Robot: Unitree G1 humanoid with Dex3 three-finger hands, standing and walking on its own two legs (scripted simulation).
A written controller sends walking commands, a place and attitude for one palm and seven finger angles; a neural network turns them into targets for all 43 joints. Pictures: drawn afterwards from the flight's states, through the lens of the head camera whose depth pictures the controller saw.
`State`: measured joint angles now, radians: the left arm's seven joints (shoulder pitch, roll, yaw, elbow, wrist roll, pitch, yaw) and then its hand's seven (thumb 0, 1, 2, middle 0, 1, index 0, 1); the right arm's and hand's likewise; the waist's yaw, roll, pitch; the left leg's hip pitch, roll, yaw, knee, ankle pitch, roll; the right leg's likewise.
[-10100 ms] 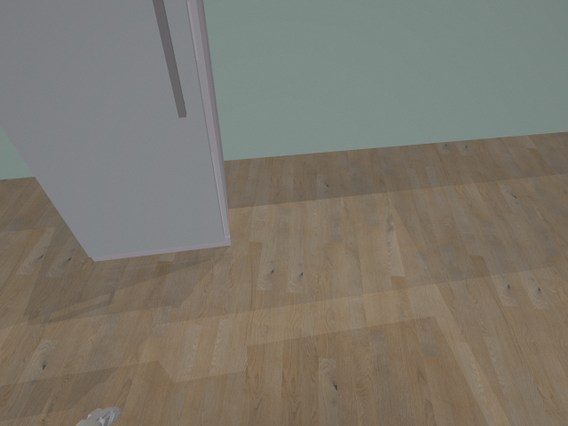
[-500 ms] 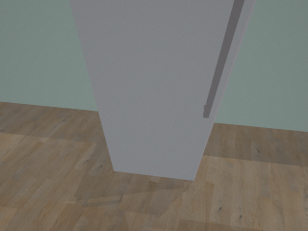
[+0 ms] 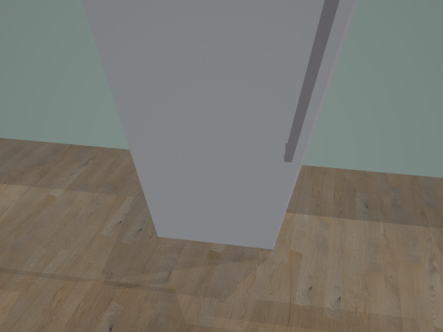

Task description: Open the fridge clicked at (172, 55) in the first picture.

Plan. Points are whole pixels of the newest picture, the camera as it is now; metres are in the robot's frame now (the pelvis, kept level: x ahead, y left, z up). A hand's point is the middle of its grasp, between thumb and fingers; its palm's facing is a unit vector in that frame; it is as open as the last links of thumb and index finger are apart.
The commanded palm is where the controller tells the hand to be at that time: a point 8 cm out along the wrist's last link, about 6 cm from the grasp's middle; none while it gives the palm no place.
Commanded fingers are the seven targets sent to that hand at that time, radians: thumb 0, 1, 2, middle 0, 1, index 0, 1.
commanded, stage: look again from close up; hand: right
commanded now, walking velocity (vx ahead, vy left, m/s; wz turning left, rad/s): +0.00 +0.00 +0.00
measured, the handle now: (305, 87) +0.59 -0.15 +0.17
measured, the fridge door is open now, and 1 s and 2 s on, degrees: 0 0 0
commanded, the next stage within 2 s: none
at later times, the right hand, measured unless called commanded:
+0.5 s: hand out of the picture +0.09 -0.21 -0.16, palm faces -0.01 +0.96 -0.29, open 7.4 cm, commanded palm none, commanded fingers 0.00 -0.90 -0.90 0.20 0.30 0.20 0.30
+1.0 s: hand out of the picture +0.09 -0.22 -0.15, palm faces -0.02 +0.95 -0.31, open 7.4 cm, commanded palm none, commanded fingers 0.00 -0.90 -0.90 0.20 0.30 0.20 0.30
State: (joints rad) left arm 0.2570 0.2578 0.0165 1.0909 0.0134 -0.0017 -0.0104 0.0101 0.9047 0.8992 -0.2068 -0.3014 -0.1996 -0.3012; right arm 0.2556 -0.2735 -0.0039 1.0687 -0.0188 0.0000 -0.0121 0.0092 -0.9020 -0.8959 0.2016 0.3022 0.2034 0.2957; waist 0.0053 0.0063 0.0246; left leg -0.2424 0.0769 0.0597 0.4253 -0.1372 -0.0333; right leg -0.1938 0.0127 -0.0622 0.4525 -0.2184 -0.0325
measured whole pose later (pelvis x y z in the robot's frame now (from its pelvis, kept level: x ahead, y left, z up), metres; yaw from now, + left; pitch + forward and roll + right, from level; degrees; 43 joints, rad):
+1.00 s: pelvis +0.03 +0.02 +0.01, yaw +0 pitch -2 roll +0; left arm 0.16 0.31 0.00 1.12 0.01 0.00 -0.01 0.01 0.90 0.90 -0.21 -0.30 -0.20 -0.30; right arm 0.17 -0.30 0.01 1.09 -0.01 -0.01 -0.01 0.01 -0.90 -0.90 0.20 0.30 0.20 0.30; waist 0.01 -0.01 0.04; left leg -0.15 0.05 0.08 0.33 -0.14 -0.02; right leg -0.09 -0.01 -0.05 0.33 -0.20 0.00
